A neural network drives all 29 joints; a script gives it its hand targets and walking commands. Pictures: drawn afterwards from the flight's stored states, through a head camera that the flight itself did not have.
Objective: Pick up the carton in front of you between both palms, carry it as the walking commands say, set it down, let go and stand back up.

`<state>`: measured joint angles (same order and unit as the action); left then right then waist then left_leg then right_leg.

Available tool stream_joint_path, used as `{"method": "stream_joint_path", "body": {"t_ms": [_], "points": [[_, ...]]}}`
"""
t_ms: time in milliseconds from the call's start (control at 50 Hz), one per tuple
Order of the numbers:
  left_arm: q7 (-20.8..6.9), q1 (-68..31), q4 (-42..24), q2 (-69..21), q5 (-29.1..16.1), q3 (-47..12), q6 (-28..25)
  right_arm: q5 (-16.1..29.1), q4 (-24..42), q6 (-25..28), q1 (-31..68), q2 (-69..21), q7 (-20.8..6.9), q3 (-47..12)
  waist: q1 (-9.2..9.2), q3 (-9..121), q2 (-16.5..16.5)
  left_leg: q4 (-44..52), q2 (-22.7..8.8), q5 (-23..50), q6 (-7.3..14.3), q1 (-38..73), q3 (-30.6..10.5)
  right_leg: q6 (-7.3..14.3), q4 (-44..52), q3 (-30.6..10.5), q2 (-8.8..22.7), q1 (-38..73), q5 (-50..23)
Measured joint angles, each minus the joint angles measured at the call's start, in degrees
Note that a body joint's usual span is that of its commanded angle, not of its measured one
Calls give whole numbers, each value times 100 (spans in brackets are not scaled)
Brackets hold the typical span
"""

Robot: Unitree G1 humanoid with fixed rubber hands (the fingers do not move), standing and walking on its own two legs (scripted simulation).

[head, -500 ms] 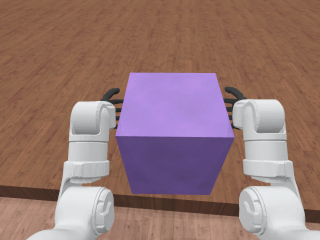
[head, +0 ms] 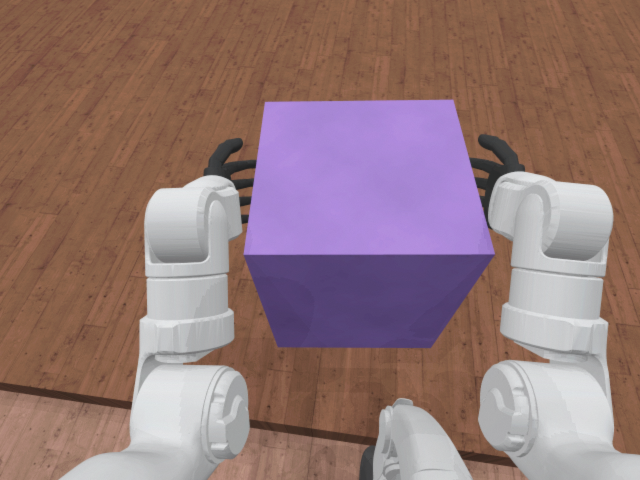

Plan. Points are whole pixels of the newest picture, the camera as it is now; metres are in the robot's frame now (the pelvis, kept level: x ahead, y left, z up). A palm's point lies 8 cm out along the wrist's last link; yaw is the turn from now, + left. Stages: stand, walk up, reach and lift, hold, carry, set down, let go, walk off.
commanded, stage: carry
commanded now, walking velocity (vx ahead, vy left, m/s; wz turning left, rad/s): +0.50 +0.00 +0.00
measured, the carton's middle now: (356, 237) +0.39 +0.01 +0.06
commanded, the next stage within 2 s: none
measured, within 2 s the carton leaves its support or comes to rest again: neither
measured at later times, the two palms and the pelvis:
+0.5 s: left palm out of the picture +0.73 +0.07 +0.39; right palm out of the picture +0.70 -0.22 +0.37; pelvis +0.34 -0.02 +0.18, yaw +0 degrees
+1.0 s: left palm out of the picture +0.99 +0.06 +0.40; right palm out of the picture +1.02 -0.24 +0.40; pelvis +0.64 -0.11 +0.27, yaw +1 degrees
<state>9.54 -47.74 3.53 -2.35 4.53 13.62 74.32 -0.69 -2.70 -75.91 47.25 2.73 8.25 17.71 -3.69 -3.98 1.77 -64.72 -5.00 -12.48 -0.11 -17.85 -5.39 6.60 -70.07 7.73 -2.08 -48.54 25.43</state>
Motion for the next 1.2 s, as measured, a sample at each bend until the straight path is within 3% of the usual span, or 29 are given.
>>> {"method": "stream_joint_path", "body": {"t_ms": [40, 80, 180, 240, 300, 340, 380, 420, 440, 460, 500, 520, 560, 600, 700, 780, 820, 860, 920, 960, 1060, 1200], "points": [[119, 314, -369, -44, -150, -65, -60, -138, 97, 28, 36, -101, -90, 97, -241, -229, 99, -2564, 578, 25, 137, -1021, -373, -67, 596, -12, -118, 613, -3], [184, 510, -641, -46, -289, -25, -42, -293, 300, -3, -21, -287, -126, 154, -362, -324, 83, -3657, 816, -126, 323, -1842, -213, -141, 1389, -52, -163, 1260, -149], [197, 210, -768, 46, -459, 170, -66, -516, 701, -11, 109, -444, -223, 185, -572, -270, -180, -4010, 753, -1201, 574, -3642, 756, -20, 3321, -247, -67, 2736, -548], [211, -160, -587, 184, -509, 253, -40, -622, 602, 9, 368, -385, -233, 97, -660, -18, -201, -4354, 614, -1604, 729, -4676, 1105, -49, 4098, -431, 25, 3477, -588], [133, -511, -147, 360, -523, 410, 59, -752, 256, -70, 632, -351, -201, 11, -546, 291, -213, -3498, 423, -1631, 810, -5199, 1405, -172, 4944, -612, 148, 4319, -619], [39, -728, 210, 482, -481, 486, 178, -732, -46, -211, 814, -283, -113, -59, -321, 541, -247, -2303, 426, -1208, 919, -5034, 1692, -73, 5458, -581, 277, 4799, -1306], [-149, -779, 468, 523, -447, 515, 309, -612, -353, -338, 873, -178, -37, -154, -23, 771, -140, -930, 558, -727, 997, -4320, 1899, -74, 5488, -468, 281, 5067, -1343], [-253, -719, 613, 573, -334, 538, 476, -458, -638, -450, 869, -130, 54, -303, 352, 828, -86, 347, 747, -271, 950, -3231, 1983, -175, 4511, -365, 344, 4876, -1771], [-318, -724, 672, 629, -286, 573, 530, -406, -772, -465, 910, -117, 90, -411, 564, 766, -123, 453, 783, -256, 955, -2974, 2023, -349, 3054, -541, 366, 4346, -2076], [-384, -743, 755, 679, -237, 631, 552, -362, -924, -452, 965, -116, 131, -493, 790, 710, -126, 524, 818, -373, 986, -2774, 2021, -489, 1207, -886, 196, 3656, -1902], [-479, -723, 922, 631, -71, 762, 544, -242, -1122, -427, 913, -84, 197, -614, 1183, 607, -137, 888, 929, -546, 984, -2261, 1943, -459, -1752, -1347, -208, 2506, -1414], [-503, -682, 954, 540, 45, 822, 544, -156, -1165, -426, 832, -33, 208, -673, 1309, 558, -132, 1170, 969, -561, 922, -1952, 1884, -366, -2540, -1425, -287, 2076, -1251], [-519, -616, 919, 374, 240, 933, 575, 51, -1262, -417, 761, 81, 251, -758, 1461, 438, -48, 1762, 949, -499, 776, -1353, 1741, -224, -2985, -1378, -242, 1361, -834], [-531, -633, 851, 309, 358, 1043, 596, 233, -1388, -368, 844, 140, 356, -797, 1517, 323, 33, 2293, 842, -459, 728, -836, 1614, -187, -2337, -1185, -46, 851, -411], [-547, -811, 778, 428, 386, 1082, 581, 126, -1681, -146, 1221, 57, 319, -606, 1338, 496, -79, 3315, 595, -425, 451, -27, 1431, -204, 802, -683, 473, 454, -1072], [-520, -715, 970, 480, 339, 883, 548, -224, -1874, -108, 1187, -68, 123, -397, 985, 914, -163, 3623, 405, -747, 143, 499, 1271, -288, 3224, -384, 453, 1216, -1593], [-497, -711, 1197, 498, 281, 765, 491, -286, -1898, -140, 1098, -82, -32, -295, 797, 1068, -204, 3319, 287, -1121, 14, 660, 1173, -281, 4070, -162, 357, 1831, -1844], [-443, -652, 1362, 426, 253, 565, 327, -343, -1866, -107, 959, -13, -113, -255, 528, 1125, -133, 2208, 142, -1359, -19, 396, 988, -234, 3947, -24, 253, 2016, -1981], [-364, -310, 1384, 270, 210, 317, 209, -380, -1786, -66, 575, -4, -204, -162, 180, 1033, -184, 136, 407, -1368, 70, -485, 636, -180, 3773, -2, 247, 2249, -1480], [-310, -7, 1265, 230, 99, 202, 196, -441, -1668, -86, 333, -85, -188, -188, 54, 933, -207, -282, 473, -1092, 116, -987, 662, -222, 4041, -23, 265, 2530, -1433], [-234, 464, 758, 160, -85, 125, 5, -505, -1029, 2, -133, -262, -179, -269, -38, 601, -163, 519, 337, -523, 62, -1790, 768, -200, 4711, -35, 251, 3209, -1335], [-268, 1047, 45, -129, 3, 149, -409, -539, -68, 350, -914, -521, -181, -346, 123, 553, -77, 2673, 242, 567, 73, -1902, 1049, -363, 5303, -76, 210, 4172, -889]]}}
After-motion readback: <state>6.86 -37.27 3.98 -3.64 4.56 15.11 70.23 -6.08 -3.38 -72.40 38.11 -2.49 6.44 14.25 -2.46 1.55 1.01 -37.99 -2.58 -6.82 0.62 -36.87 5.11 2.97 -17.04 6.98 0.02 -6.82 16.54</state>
